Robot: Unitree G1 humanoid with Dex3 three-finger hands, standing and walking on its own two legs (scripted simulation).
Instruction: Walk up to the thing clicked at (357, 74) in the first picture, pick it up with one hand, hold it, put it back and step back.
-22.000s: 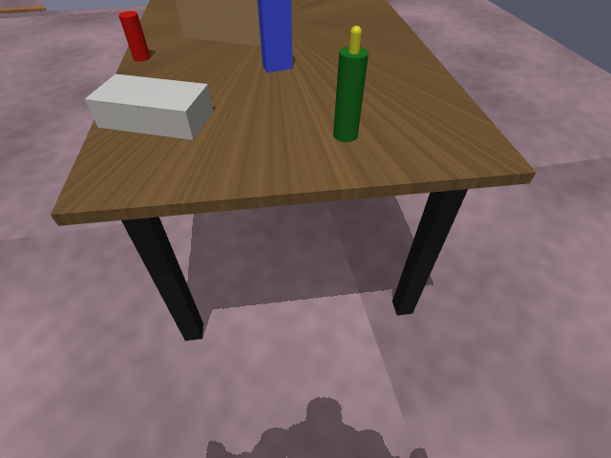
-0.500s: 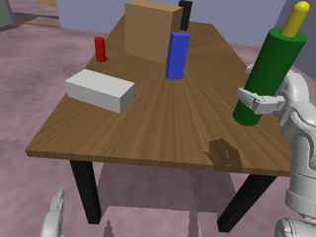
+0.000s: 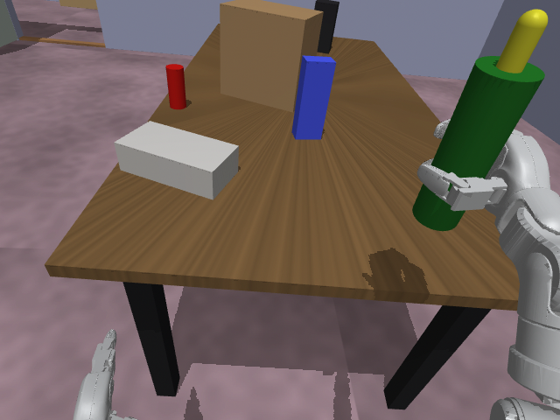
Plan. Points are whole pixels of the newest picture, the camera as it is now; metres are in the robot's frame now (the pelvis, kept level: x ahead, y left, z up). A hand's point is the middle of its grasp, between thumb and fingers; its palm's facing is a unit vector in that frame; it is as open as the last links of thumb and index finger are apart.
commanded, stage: hold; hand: right
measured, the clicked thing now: (474, 136) +0.32 -0.17 +0.32
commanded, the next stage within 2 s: crouch in 1.54 s
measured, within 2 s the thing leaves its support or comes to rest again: neither
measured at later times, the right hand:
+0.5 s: hand (451, 151) +0.34 -0.17 +0.30, palm faces +0.12 +0.99 -0.05, open 8.4 cm
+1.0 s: hand (442, 163) +0.34 -0.16 +0.28, palm faces +0.10 +0.99 -0.07, open 8.4 cm
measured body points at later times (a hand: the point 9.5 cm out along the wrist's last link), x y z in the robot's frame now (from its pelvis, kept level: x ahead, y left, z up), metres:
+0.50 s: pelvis +0.00 +0.00 +0.00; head -0.05 +0.04 +0.45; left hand +0.18 +0.25 -0.06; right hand +0.33 -0.22 +0.30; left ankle +0.03 +0.14 -0.72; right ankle +0.04 -0.14 -0.72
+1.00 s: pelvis +0.01 +0.00 +0.00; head -0.04 +0.04 +0.45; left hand +0.19 +0.25 -0.06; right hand +0.33 -0.21 +0.29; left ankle +0.03 +0.14 -0.72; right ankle +0.04 -0.14 -0.72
